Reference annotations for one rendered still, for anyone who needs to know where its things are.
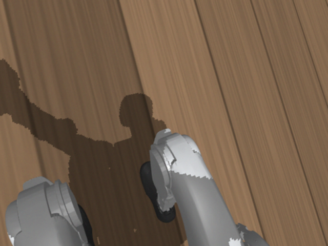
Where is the right robot hand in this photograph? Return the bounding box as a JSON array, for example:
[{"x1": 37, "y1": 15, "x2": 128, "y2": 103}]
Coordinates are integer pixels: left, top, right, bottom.
[{"x1": 236, "y1": 223, "x2": 270, "y2": 246}]

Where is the left robot foot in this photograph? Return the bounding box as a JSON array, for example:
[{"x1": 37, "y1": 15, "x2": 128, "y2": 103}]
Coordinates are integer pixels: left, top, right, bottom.
[{"x1": 78, "y1": 204, "x2": 95, "y2": 246}]

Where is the right robot foot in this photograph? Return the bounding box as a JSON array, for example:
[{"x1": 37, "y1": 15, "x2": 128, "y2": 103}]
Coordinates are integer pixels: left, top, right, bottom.
[{"x1": 140, "y1": 161, "x2": 176, "y2": 223}]

